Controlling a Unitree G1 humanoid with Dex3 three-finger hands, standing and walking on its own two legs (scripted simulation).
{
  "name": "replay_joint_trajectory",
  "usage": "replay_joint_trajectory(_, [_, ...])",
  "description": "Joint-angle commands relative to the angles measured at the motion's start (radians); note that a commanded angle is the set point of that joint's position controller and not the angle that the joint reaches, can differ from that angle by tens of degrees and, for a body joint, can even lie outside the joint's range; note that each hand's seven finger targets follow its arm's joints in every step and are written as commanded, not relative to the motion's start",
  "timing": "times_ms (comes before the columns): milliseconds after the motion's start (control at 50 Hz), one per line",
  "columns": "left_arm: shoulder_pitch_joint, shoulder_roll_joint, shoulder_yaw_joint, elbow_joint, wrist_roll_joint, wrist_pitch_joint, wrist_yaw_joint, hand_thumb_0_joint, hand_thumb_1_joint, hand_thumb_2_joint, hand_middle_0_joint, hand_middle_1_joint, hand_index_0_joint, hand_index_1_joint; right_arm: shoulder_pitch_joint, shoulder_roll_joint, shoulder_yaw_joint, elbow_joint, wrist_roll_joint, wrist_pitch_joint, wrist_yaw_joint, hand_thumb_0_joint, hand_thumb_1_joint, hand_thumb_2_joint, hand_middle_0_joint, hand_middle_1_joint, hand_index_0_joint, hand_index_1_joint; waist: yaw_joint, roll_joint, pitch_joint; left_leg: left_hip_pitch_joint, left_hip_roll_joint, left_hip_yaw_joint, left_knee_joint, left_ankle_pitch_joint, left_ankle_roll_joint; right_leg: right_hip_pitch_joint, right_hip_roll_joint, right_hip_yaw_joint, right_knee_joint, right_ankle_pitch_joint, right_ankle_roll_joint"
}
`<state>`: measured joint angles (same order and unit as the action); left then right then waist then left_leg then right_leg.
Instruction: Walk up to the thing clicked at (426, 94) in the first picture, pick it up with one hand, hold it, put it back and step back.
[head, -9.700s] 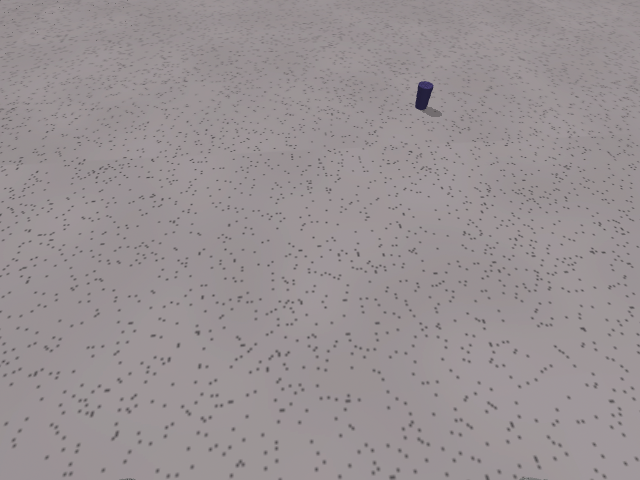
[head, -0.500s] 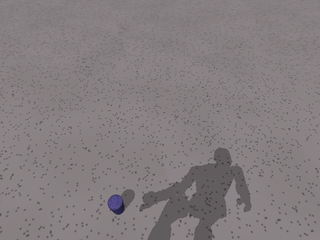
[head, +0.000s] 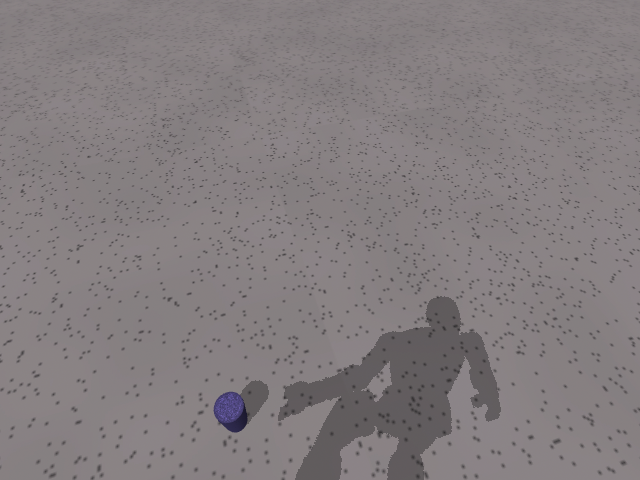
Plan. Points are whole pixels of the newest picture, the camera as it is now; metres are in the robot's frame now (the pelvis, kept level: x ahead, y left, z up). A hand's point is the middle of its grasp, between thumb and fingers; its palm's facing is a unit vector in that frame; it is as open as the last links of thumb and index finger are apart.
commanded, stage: walk up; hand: left
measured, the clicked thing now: (232, 414) +0.38 +0.26 -0.72
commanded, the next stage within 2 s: stand in 1.42 s
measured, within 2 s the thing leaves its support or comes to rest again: neither
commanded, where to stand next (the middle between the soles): +0.01 +0.03 m, yaw +1 degrees
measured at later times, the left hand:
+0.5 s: hand out of the picture +0.05 +0.26 -0.16, palm faces +0.01 -0.95 -0.33, open 7.4 cm
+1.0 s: hand out of the picture +0.04 +0.27 -0.16, palm faces +0.03 -0.94 -0.33, open 7.4 cm
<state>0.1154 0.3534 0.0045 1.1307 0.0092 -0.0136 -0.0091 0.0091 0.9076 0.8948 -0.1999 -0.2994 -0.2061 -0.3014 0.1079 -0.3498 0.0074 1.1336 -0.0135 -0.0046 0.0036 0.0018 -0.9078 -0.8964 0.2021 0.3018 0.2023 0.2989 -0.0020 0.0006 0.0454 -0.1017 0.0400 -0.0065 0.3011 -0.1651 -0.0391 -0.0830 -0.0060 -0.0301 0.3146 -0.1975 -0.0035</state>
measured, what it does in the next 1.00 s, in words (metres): stands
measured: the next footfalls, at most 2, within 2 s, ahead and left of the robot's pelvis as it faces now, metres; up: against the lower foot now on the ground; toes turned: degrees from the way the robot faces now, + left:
none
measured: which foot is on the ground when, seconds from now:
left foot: down 0.00-1.00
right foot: down 0.00-1.00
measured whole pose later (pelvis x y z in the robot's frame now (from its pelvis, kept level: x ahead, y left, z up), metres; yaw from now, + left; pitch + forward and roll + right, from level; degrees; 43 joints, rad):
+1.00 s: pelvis -0.03 +0.01 +0.00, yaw +1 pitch -2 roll +0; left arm 0.11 0.35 0.04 1.11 0.01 0.00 -0.02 0.01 0.91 0.89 -0.20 -0.30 -0.21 -0.30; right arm 0.10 -0.34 -0.02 1.10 -0.01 0.01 0.02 0.00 -0.91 -0.90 0.20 0.30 0.20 0.30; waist 0.00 0.00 0.07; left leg -0.18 0.02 -0.03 0.38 -0.16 -0.02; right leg -0.14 -0.02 -0.05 0.37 -0.19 0.01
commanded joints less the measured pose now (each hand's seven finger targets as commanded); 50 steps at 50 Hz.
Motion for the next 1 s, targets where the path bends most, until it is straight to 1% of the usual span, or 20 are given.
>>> replay_joint_trajectory(0, [-0.046, 0.225, 0.063, -0.066, -0.013, -0.012, 0.020, 0.000, 0.900, 0.900, -0.200, -0.300, -0.200, -0.300, -0.026, -0.217, -0.052, -0.068, 0.020, -0.014, -0.010, 0.000, -0.900, -0.900, 0.200, 0.300, 0.200, 0.300, 0.003, 0.001, -0.060, -0.008, 0.090, -0.065, 0.016, 0.278, 0.053, 0.015, -0.123, 0.090, -0.005, 0.312, -0.019])
replay_joint_trajectory(40, [-0.033, 0.221, 0.064, -0.068, -0.015, -0.010, 0.022, 0.000, 0.900, 0.900, -0.200, -0.300, -0.200, -0.300, -0.030, -0.212, -0.054, -0.076, 0.021, -0.011, -0.010, 0.000, -0.900, -0.900, 0.200, 0.300, 0.200, 0.300, 0.005, 0.000, -0.087, 0.010, 0.090, -0.058, 0.031, 0.300, 0.056, 0.026, -0.122, 0.084, 0.007, 0.337, -0.018])
replay_joint_trajectory(60, [-0.037, 0.224, 0.067, -0.074, -0.013, -0.008, 0.022, 0.000, 0.900, 0.900, -0.200, -0.300, -0.200, -0.300, -0.029, -0.213, -0.057, -0.082, 0.020, -0.009, -0.010, 0.000, -0.900, -0.900, 0.200, 0.300, 0.200, 0.300, 0.004, -0.003, -0.099, 0.008, 0.089, -0.055, 0.039, 0.294, 0.057, 0.031, -0.124, 0.085, 0.012, 0.327, -0.020])
replay_joint_trajectory(80, [-0.043, 0.221, 0.067, -0.072, -0.013, -0.005, 0.022, 0.000, 0.900, 0.900, -0.200, -0.300, -0.200, -0.300, -0.040, -0.211, -0.060, -0.084, 0.018, -0.006, -0.010, 0.000, -0.900, -0.900, 0.200, 0.300, 0.200, 0.300, 0.004, 0.008, -0.095, 0.011, 0.086, -0.059, 0.035, 0.273, 0.053, 0.015, -0.124, 0.086, 0.011, 0.306, -0.022])
replay_joint_trajectory(160, [-0.066, 0.213, 0.068, -0.086, -0.007, 0.003, 0.020, 0.000, 0.900, 0.900, -0.200, -0.300, -0.200, -0.300, -0.043, -0.216, -0.065, -0.090, 0.013, 0.000, -0.009, 0.000, -0.900, -0.900, 0.200, 0.300, 0.200, 0.300, -0.001, 0.006, -0.096, -0.012, 0.087, -0.067, 0.029, 0.193, 0.059, 0.000, -0.121, 0.088, 0.009, 0.197, -0.027])
replay_joint_trajectory(180, [-0.059, 0.214, 0.069, -0.085, -0.006, 0.004, 0.019, 0.000, 0.900, 0.900, -0.200, -0.300, -0.200, -0.300, -0.046, -0.216, -0.066, -0.093, 0.013, 0.000, -0.008, 0.000, -0.900, -0.900, 0.200, 0.300, 0.200, 0.300, 0.004, 0.007, -0.095, -0.007, 0.087, -0.067, 0.027, 0.177, 0.062, -0.007, -0.121, 0.090, 0.008, 0.177, -0.029])
replay_joint_trajectory(300, [-0.069, 0.213, 0.074, -0.086, 0.000, 0.006, 0.014, 0.000, 0.900, 0.900, -0.200, -0.300, -0.200, -0.300, -0.045, -0.210, -0.069, -0.100, 0.010, 0.002, -0.002, 0.000, -0.900, -0.900, 0.200, 0.300, 0.200, 0.300, 0.001, -0.011, -0.050, -0.043, 0.076, -0.082, 0.017, 0.060, 0.063, -0.053, -0.124, 0.107, -0.025, 0.047, -0.033])
replay_joint_trajectory(400, [-0.065, 0.209, 0.076, -0.087, 0.000, 0.005, 0.011, 0.000, 0.900, 0.900, -0.200, -0.300, -0.200, -0.300, -0.041, -0.211, -0.071, -0.097, 0.005, 0.000, 0.002, 0.000, -0.900, -0.900, 0.200, 0.300, 0.200, 0.300, 0.004, -0.003, -0.034, -0.053, 0.075, -0.096, 0.001, 0.001, 0.061, -0.082, -0.124, 0.120, -0.038, -0.027, -0.034])
replay_joint_trajectory(440, [-0.068, 0.207, 0.077, -0.089, 0.002, 0.004, 0.009, 0.000, 0.900, 0.900, -0.200, -0.300, -0.200, -0.300, -0.034, -0.212, -0.072, -0.094, 0.003, -0.003, 0.002, 0.000, -0.900, -0.900, 0.200, 0.300, 0.200, 0.300, 0.001, 0.012, -0.045, -0.064, 0.078, -0.104, -0.009, -0.020, 0.060, -0.067, -0.121, 0.118, -0.034, -0.045, -0.036])
replay_joint_trajectory(460, [-0.056, 0.202, 0.076, -0.085, 0.001, 0.005, 0.009, 0.000, 0.900, 0.900, -0.200, -0.300, -0.200, -0.300, -0.046, -0.210, -0.072, -0.099, 0.002, -0.003, 0.003, 0.000, -0.900, -0.900, 0.200, 0.300, 0.200, 0.300, 0.009, 0.023, -0.040, -0.070, 0.081, -0.110, -0.015, -0.031, 0.061, -0.071, -0.116, 0.112, -0.032, -0.050, -0.033])
replay_joint_trajectory(500, [-0.054, 0.204, 0.077, -0.084, 0.004, 0.004, 0.009, 0.000, 0.900, 0.900, -0.200, -0.300, -0.200, -0.300, -0.048, -0.213, -0.073, -0.100, 0.002, -0.003, 0.003, 0.000, -0.900, -0.900, 0.200, 0.300, 0.200, 0.300, 0.007, 0.015, -0.041, -0.082, 0.083, -0.115, -0.017, -0.046, 0.065, -0.063, -0.114, 0.110, -0.037, -0.052, -0.032])
replay_joint_trajectory(600, [-0.045, 0.203, 0.078, -0.085, 0.002, 0.000, 0.008, 0.000, 0.900, 0.900, -0.200, -0.300, -0.200, -0.300, -0.032, -0.206, -0.072, -0.098, 0.004, -0.006, 0.003, 0.000, -0.900, -0.900, 0.200, 0.300, 0.200, 0.300, 0.006, 0.016, -0.049, -0.076, 0.081, -0.115, -0.009, -0.022, 0.061, -0.061, -0.120, 0.113, -0.032, -0.038, -0.034])
replay_joint_trajectory(620, [-0.052, 0.203, 0.077, -0.086, 0.003, 0.000, 0.009, 0.000, 0.900, 0.900, -0.200, -0.300, -0.200, -0.300, -0.032, -0.210, -0.073, -0.099, 0.003, -0.006, 0.003, 0.000, -0.900, -0.900, 0.200, 0.300, 0.200, 0.300, 0.001, 0.020, -0.044, -0.091, 0.081, -0.116, -0.011, -0.030, 0.063, -0.054, -0.116, 0.108, -0.034, -0.032, -0.033])
replay_joint_trajectory(660, [-0.039, 0.199, 0.076, -0.085, 0.001, -0.001, 0.009, 0.000, 0.900, 0.900, -0.200, -0.300, -0.200, -0.300, -0.034, -0.206, -0.070, -0.100, 0.004, -0.006, 0.003, 0.000, -0.900, -0.900, 0.200, 0.300, 0.200, 0.300, 0.008, 0.020, -0.041, -0.085, 0.078, -0.117, -0.005, -0.022, 0.062, -0.066, -0.118, 0.111, -0.035, -0.035, -0.033])
replay_joint_trajectory(720, [-0.048, 0.206, 0.076, -0.086, 0.002, -0.001, 0.009, 0.000, 0.900, 0.900, -0.200, -0.300, -0.200, -0.300, -0.023, -0.211, -0.071, -0.099, 0.004, -0.006, 0.003, 0.000, -0.900, -0.900, 0.200, 0.300, 0.200, 0.300, -0.001, 0.015, -0.044, -0.094, 0.076, -0.119, -0.004, -0.025, 0.061, -0.060, -0.117, 0.109, -0.029, -0.021, -0.033])
replay_joint_trajectory(760, [-0.034, 0.204, 0.075, -0.084, 0.001, -0.002, 0.009, 0.000, 0.900, 0.900, -0.200, -0.300, -0.200, -0.300, -0.028, -0.211, -0.069, -0.102, 0.006, -0.008, 0.003, 0.000, -0.900, -0.900, 0.200, 0.300, 0.200, 0.300, 0.005, 0.025, -0.069, -0.081, 0.084, -0.123, -0.003, 0.004, 0.066, -0.043, -0.114, 0.098, -0.014, 0.011, -0.030])
replay_joint_trajectory(800, [-0.039, 0.200, 0.074, -0.083, 0.001, -0.002, 0.010, 0.000, 0.900, 0.900, -0.200, -0.300, -0.200, -0.300, -0.024, -0.208, -0.069, -0.099, 0.007, -0.008, 0.001, 0.000, -0.900, -0.900, 0.200, 0.300, 0.200, 0.300, 0.001, 0.019, -0.083, -0.079, 0.085, -0.121, -0.001, 0.032, 0.064, -0.028, -0.114, 0.093, -0.012, 0.032, -0.032])
replay_joint_trajectory(820, [-0.033, 0.201, 0.074, -0.085, 0.000, -0.002, 0.010, 0.000, 0.900, 0.900, -0.200, -0.300, -0.200, -0.300, -0.028, -0.209, -0.069, -0.100, 0.008, -0.008, 0.000, 0.000, -0.900, -0.900, 0.200, 0.300, 0.200, 0.300, 0.006, 0.022, -0.080, -0.076, 0.084, -0.118, 0.004, 0.044, 0.064, -0.032, -0.116, 0.095, -0.010, 0.042, -0.032])
replay_joint_trajectory(940, [-0.030, 0.205, 0.071, -0.085, -0.004, -0.001, 0.010, 0.000, 0.900, 0.900, -0.200, -0.300, -0.200, -0.300, -0.045, -0.213, -0.063, -0.109, 0.010, -0.009, -0.001, 0.000, -0.900, -0.900, 0.200, 0.300, 0.200, 0.300, 0.008, 0.028, -0.065, -0.079, 0.082, -0.118, 0.010, 0.086, 0.061, -0.033, -0.117, 0.087, 0.002, 0.095, -0.028])
replay_joint_trajectory(980, [-0.041, 0.207, 0.071, -0.085, -0.003, 0.000, 0.011, 0.000, 0.900, 0.900, -0.200, -0.300, -0.200, -0.300, -0.037, -0.213, -0.065, -0.104, 0.012, -0.008, -0.002, 0.000, -0.900, -0.900, 0.200, 0.300, 0.200, 0.300, 0.002, 0.014, -0.073, -0.073, 0.083, -0.117, 0.012, 0.098, 0.059, -0.027, -0.118, 0.086, 0.000, 0.095, -0.031])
